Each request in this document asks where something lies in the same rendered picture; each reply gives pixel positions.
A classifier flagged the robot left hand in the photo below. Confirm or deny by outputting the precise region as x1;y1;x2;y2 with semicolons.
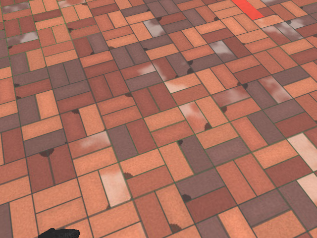
38;228;80;238

